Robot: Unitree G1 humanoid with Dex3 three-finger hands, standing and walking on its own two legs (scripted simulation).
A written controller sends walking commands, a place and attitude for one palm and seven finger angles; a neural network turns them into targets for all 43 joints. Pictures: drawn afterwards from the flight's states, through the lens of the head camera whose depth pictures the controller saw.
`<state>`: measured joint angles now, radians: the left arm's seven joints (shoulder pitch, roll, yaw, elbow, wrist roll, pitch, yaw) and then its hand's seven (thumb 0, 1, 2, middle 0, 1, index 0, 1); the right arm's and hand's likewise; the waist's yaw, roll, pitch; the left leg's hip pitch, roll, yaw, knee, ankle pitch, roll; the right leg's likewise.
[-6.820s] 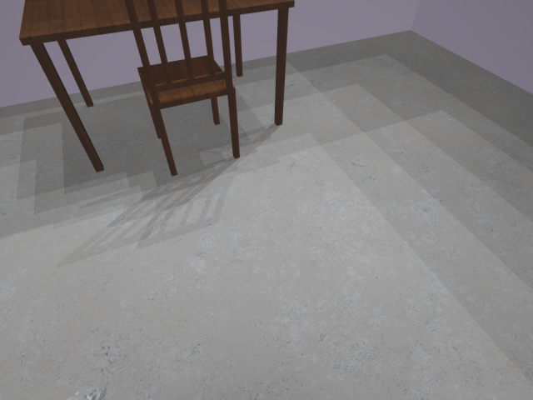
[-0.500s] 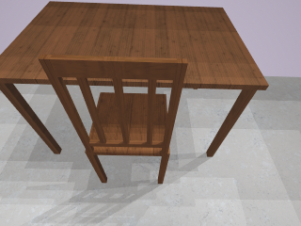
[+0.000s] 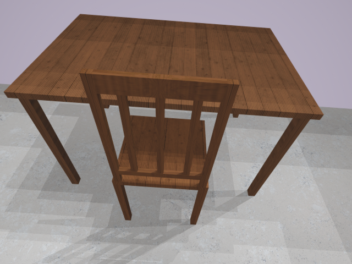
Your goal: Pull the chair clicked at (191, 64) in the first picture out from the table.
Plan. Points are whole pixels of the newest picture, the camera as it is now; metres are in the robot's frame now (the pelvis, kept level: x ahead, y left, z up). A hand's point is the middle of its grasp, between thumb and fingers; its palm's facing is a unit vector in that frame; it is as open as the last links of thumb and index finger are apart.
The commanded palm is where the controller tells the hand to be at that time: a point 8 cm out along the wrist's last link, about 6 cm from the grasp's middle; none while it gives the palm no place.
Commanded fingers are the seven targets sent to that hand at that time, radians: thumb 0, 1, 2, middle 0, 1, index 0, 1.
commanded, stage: look again from close up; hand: left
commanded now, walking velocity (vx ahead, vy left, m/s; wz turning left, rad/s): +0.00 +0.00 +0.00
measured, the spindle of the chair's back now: (160, 141) +0.49 +0.08 -0.06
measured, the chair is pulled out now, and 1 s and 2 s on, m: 0.00 0.00 0.00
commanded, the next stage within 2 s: shuffle to correct the standing spot in 0.24 s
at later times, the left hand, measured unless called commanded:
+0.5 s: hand out of the picture -0.02 +0.15 -0.18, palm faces +0.00 -0.99 -0.17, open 7.3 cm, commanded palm none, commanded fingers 0.00 0.90 0.90 -0.20 -0.30 -0.20 -0.30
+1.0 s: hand out of the picture +0.05 +0.15 -0.18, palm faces +0.01 -0.98 -0.22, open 7.3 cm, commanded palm none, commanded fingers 0.00 0.90 0.90 -0.20 -0.30 -0.20 -0.30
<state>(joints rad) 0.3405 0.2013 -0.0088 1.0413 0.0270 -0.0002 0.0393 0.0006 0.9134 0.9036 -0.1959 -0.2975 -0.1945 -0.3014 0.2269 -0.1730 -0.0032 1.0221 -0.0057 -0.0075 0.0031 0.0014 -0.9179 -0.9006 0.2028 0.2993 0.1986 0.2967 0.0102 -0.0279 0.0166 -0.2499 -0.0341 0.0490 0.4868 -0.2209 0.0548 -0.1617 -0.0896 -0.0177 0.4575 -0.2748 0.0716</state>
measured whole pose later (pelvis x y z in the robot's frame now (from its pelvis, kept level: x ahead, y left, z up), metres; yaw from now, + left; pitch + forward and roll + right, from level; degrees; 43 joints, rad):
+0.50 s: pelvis +0.00 -0.01 +0.00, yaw +0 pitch -1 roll +0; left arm 0.36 0.15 -0.01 1.09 0.03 -0.01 0.03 0.00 0.91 0.90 -0.20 -0.30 -0.20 -0.30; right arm 0.29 -0.15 -0.01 1.12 -0.01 0.00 0.00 0.01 -0.91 -0.90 0.20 0.30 0.20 0.30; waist 0.00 -0.02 0.01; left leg -0.23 -0.02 0.04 0.48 -0.23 0.04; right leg -0.16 -0.07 -0.02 0.48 -0.31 0.04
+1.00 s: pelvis +0.04 -0.02 +0.00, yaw -1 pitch -1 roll +1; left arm 0.28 0.16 0.00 1.06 0.02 -0.01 0.06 0.00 0.92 0.90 -0.20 -0.30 -0.20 -0.30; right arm 0.22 -0.16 -0.02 1.09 0.00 -0.01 -0.03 0.01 -0.93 -0.90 0.20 0.30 0.20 0.30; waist 0.01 -0.02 0.05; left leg -0.19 -0.02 0.06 0.47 -0.27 0.03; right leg -0.13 -0.07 -0.01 0.49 -0.34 0.04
